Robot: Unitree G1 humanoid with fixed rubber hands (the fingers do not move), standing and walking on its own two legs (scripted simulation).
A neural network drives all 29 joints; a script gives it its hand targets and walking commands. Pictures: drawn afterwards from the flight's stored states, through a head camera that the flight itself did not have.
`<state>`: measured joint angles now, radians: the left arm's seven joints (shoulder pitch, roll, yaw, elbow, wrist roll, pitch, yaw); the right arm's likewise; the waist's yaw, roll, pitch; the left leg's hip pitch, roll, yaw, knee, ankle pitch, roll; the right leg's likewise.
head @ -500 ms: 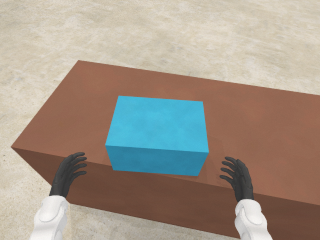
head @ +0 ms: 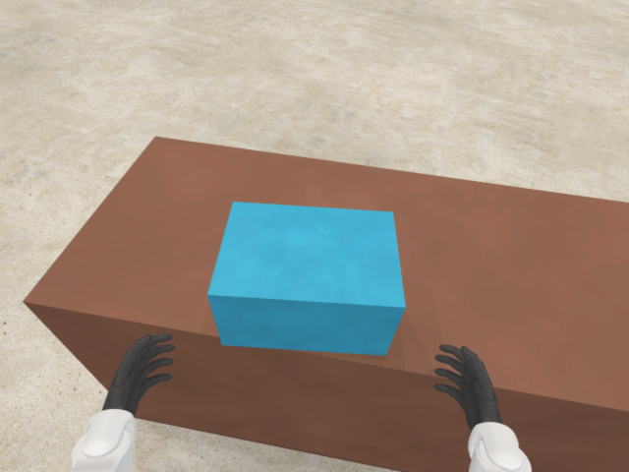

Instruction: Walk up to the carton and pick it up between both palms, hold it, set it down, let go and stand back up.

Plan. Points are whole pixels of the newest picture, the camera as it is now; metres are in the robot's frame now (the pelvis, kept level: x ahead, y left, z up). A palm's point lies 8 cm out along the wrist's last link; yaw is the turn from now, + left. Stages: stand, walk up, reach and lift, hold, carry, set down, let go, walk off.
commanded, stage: set down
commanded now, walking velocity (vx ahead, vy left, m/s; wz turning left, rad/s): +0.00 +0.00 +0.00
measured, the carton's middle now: (308, 277) +0.42 +0.03 -0.05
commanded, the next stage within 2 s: let go in 0.68 s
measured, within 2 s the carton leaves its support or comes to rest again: neither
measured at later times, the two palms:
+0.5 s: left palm (137, 435) +0.17 +0.24 -0.07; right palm (489, 449) +0.17 -0.21 -0.07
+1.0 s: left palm (160, 441) +0.17 +0.21 -0.08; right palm out of the picture +0.14 -0.24 -0.07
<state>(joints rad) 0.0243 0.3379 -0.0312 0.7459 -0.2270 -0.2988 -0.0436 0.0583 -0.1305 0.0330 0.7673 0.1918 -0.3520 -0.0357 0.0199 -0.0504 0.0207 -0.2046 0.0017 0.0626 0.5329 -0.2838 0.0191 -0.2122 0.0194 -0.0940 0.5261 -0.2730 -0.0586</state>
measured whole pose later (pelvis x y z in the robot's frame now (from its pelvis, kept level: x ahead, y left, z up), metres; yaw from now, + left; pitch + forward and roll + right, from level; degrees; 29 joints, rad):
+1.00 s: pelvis +0.01 -0.01 +0.01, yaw -1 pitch -3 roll +0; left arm 0.20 0.22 -0.01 0.50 -0.01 0.12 0.04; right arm 0.19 -0.17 -0.04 0.75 -0.01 -0.21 0.04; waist 0.01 -0.04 0.08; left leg -0.13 0.02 0.08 0.42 -0.24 0.00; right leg -0.14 0.04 -0.07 0.41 -0.22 -0.07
